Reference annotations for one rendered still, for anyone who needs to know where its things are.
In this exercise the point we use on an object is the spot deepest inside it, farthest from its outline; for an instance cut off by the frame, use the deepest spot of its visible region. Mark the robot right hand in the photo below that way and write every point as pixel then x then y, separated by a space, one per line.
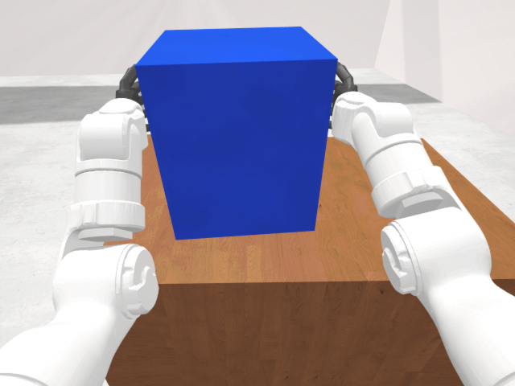
pixel 347 85

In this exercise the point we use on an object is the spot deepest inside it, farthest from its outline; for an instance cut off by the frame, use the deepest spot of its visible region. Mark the pedestal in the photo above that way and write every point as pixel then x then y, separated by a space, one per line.
pixel 296 308

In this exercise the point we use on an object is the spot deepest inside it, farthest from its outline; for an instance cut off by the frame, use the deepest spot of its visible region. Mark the carton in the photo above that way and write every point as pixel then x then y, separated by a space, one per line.
pixel 239 121

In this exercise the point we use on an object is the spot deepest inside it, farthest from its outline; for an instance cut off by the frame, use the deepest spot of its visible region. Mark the robot left hand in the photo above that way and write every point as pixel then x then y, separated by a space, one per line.
pixel 130 89

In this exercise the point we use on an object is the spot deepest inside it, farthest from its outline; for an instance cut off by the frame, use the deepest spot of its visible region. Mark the right robot upper arm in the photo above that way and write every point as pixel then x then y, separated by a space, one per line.
pixel 440 257

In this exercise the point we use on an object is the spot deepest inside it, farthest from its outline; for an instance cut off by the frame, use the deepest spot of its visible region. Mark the left robot upper arm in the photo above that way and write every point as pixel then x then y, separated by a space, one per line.
pixel 99 292

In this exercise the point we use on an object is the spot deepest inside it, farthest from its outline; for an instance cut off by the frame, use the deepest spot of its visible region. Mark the right robot forearm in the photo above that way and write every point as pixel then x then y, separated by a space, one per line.
pixel 405 182

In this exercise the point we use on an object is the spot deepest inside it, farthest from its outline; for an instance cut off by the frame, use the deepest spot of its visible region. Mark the left robot forearm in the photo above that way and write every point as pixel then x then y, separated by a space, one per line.
pixel 108 172

